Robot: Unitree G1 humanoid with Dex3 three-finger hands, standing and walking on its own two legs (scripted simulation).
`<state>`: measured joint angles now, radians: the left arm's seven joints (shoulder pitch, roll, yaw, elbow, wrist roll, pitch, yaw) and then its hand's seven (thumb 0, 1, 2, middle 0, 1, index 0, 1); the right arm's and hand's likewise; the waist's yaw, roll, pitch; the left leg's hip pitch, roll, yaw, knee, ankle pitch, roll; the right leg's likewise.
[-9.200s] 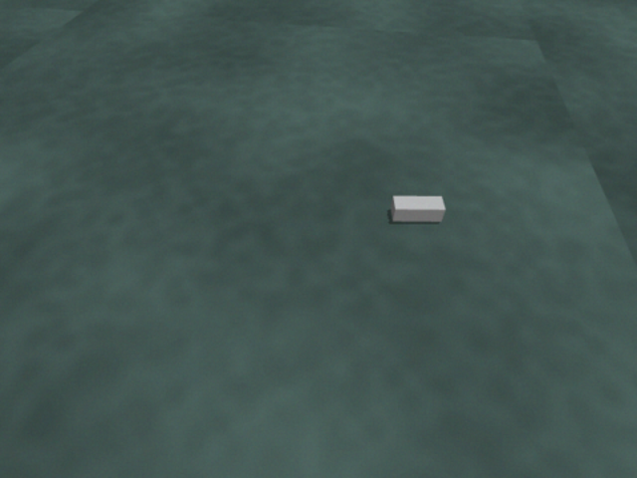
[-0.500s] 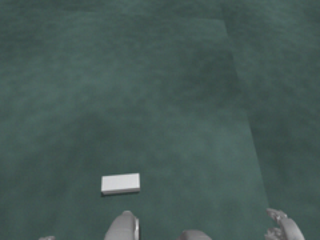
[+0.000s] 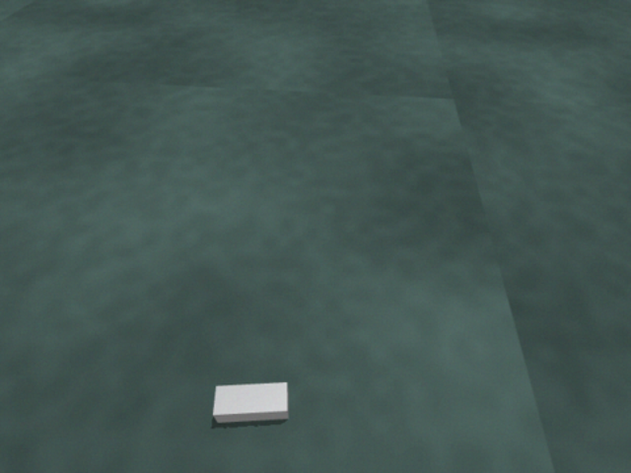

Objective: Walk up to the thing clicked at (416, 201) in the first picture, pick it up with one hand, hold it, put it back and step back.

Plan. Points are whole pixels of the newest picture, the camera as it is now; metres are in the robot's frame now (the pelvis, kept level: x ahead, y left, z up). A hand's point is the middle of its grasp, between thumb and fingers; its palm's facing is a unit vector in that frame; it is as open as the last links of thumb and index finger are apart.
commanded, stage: walk up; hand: left
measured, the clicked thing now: (252, 402) +0.44 +0.20 -0.72
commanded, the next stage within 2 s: none
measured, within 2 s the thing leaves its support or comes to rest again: neither
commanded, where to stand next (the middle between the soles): +0.04 +0.01 m, yaw +2 degrees
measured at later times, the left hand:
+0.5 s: hand out of the picture +0.10 +0.26 -0.14, palm faces +0.03 -0.94 -0.34, open 7.4 cm
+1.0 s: hand out of the picture -0.03 +0.23 -0.15, palm faces +0.02 -0.91 -0.41, open 7.3 cm
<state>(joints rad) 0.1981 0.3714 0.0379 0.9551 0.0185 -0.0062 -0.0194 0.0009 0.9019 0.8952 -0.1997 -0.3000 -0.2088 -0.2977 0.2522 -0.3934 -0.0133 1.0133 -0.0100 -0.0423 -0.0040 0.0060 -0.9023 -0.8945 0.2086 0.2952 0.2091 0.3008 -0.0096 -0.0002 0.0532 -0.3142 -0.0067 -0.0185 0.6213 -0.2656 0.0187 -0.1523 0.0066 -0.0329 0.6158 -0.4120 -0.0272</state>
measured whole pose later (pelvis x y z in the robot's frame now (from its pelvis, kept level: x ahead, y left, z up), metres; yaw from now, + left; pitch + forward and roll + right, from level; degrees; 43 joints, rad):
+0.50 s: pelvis +0.01 +0.00 +0.01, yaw +1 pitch -3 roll -1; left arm 0.10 0.36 0.02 1.06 0.00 0.01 -0.01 0.00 0.90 0.90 -0.20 -0.30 -0.21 -0.30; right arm 0.10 -0.36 0.01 1.05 0.00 -0.04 -0.01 0.00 -0.90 -0.89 0.21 0.29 0.21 0.30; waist 0.00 0.00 0.07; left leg -0.26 0.00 -0.05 0.52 -0.21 0.00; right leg -0.08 0.02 -0.04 0.48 -0.35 -0.02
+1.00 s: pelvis -0.08 -0.05 -0.01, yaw +2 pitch -4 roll -1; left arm 0.17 0.34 0.06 1.01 0.03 0.02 0.01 0.00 0.91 0.90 -0.20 -0.30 -0.21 -0.30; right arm 0.07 -0.40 -0.06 0.94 -0.05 0.07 -0.01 0.00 -0.90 -0.89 0.21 0.29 0.21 0.30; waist -0.01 0.07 0.17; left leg -0.49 -0.01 -0.16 0.78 -0.36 0.01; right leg -0.20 0.04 0.00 0.67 -0.41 -0.01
